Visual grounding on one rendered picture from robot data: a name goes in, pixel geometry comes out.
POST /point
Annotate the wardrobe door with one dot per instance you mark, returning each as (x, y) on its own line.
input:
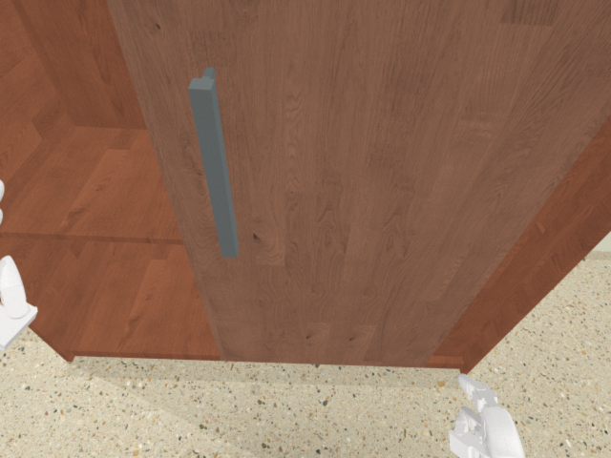
(384, 156)
(524, 259)

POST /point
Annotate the handle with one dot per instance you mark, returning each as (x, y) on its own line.
(206, 112)
(590, 194)

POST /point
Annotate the robot right hand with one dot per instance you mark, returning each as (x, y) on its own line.
(495, 434)

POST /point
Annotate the robot left hand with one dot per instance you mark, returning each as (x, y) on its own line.
(16, 314)

